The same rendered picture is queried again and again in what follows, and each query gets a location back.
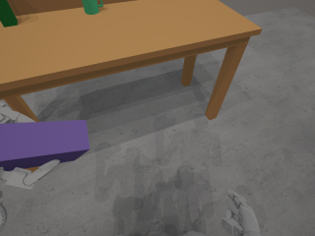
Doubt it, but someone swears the robot right hand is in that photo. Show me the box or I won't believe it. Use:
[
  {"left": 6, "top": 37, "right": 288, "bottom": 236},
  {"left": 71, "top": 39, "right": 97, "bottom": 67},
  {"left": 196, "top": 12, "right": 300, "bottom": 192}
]
[{"left": 222, "top": 189, "right": 261, "bottom": 236}]

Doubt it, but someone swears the sponge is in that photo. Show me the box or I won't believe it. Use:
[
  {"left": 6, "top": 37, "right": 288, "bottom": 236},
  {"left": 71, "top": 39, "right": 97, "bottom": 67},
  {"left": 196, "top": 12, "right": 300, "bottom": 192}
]
[{"left": 0, "top": 120, "right": 90, "bottom": 171}]

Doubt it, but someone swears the robot left hand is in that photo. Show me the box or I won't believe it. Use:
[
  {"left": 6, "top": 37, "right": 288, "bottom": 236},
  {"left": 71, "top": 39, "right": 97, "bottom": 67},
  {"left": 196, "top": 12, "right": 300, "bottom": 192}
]
[{"left": 0, "top": 101, "right": 60, "bottom": 190}]

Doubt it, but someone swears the table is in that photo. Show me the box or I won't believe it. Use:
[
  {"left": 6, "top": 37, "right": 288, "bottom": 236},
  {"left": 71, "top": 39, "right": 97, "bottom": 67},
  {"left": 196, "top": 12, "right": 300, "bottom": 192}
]
[{"left": 0, "top": 0, "right": 262, "bottom": 173}]

